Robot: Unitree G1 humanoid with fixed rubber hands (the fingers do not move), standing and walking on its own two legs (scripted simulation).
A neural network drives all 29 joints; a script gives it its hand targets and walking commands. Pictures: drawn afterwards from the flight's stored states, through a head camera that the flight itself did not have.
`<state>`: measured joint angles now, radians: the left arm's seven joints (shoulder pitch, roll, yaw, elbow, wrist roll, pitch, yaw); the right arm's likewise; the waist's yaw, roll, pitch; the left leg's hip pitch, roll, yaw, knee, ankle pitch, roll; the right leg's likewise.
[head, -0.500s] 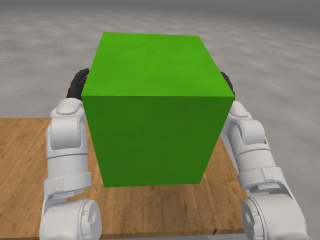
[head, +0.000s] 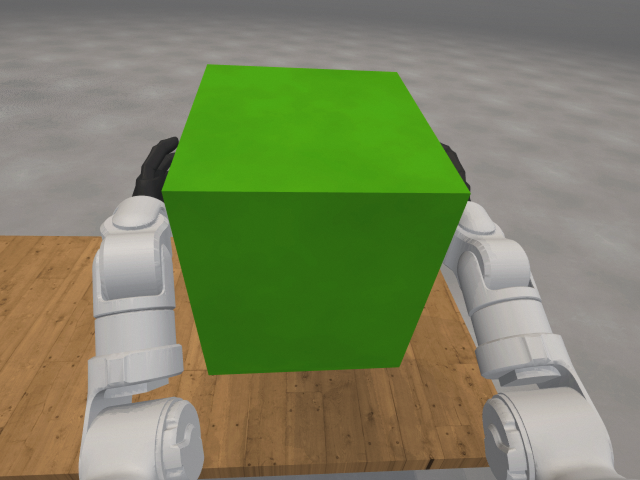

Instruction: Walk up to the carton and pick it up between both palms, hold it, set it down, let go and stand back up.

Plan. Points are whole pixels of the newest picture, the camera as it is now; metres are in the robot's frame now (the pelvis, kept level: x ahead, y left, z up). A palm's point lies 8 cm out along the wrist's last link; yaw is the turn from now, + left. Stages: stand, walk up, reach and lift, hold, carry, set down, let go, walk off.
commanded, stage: hold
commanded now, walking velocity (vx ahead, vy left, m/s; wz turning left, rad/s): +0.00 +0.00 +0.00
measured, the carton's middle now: (305, 219) +0.40 -0.01 +0.19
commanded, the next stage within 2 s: set down in 0.22 s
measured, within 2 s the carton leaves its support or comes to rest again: neither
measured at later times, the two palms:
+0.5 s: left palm (131, 187) +0.37 +0.19 +0.26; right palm (429, 188) +0.37 -0.15 +0.25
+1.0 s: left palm (183, 221) +0.40 +0.15 +0.19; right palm (442, 226) +0.39 -0.19 +0.19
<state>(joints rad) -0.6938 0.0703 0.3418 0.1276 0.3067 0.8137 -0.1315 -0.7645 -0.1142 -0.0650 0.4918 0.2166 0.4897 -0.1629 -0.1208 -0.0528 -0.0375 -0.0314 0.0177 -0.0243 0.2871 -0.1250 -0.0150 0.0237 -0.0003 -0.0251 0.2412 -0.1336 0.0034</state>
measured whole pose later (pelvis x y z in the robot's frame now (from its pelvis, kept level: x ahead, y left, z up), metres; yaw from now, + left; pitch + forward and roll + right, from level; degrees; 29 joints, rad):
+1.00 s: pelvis +0.03 -0.01 +0.00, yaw +1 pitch -7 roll +0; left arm -0.58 0.04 0.25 0.19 0.25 0.48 -0.04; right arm -0.61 -0.09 -0.09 0.55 0.10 0.05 -0.12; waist -0.11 -0.07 0.04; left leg -0.01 0.02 -0.02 0.30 -0.17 -0.02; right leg 0.06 0.00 -0.06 0.24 -0.18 0.00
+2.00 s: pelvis +0.03 +0.00 +0.00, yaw -1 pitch -1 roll +0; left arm -0.73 0.02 0.33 0.65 0.26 0.25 0.00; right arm -0.73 -0.03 -0.44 0.91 -0.19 -0.13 0.01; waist -0.03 -0.05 0.00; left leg -0.10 0.03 0.03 0.28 -0.16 -0.02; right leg -0.06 -0.01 -0.06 0.24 -0.16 0.00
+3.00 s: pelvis +0.05 +0.00 +0.00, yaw -4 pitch +8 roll +0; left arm -0.76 0.00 0.41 0.83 0.29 0.08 0.02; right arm -0.78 -0.02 -0.62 0.98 -0.37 -0.18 0.07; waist -0.02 -0.02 -0.06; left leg -0.28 0.05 0.09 0.32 -0.19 -0.01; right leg -0.26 -0.01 -0.10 0.29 -0.17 0.00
